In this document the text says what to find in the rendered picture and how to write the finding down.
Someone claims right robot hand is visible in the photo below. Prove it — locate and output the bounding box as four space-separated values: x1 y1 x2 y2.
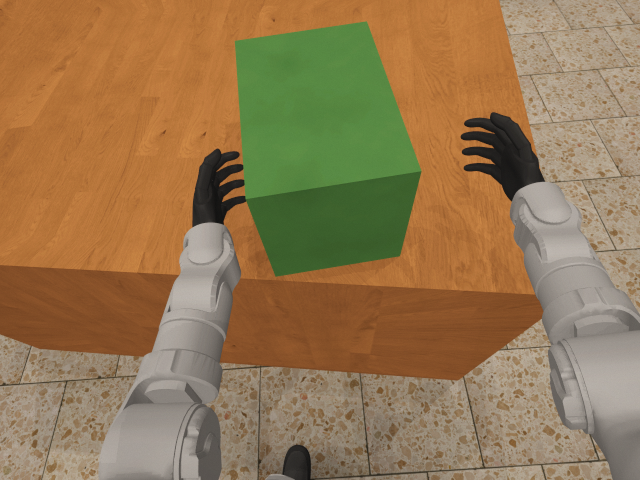
461 112 545 201

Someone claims right robot forearm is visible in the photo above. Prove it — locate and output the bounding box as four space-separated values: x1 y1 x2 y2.
510 182 640 345

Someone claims left robot foot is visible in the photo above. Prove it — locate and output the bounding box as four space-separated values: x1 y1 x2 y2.
282 445 311 480

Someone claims left robot hand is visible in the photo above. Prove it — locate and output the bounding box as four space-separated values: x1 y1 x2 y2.
192 149 246 227

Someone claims left robot upper arm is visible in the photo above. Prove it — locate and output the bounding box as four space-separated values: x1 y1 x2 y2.
100 402 222 480

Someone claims pedestal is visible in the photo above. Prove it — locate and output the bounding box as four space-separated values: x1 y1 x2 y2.
0 0 544 381

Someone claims carton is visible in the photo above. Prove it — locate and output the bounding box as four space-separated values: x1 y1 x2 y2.
235 21 422 277

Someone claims right robot upper arm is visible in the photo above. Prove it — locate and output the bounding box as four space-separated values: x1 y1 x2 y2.
548 330 640 480

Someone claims left robot forearm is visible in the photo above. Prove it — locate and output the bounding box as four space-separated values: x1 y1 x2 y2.
98 222 241 480

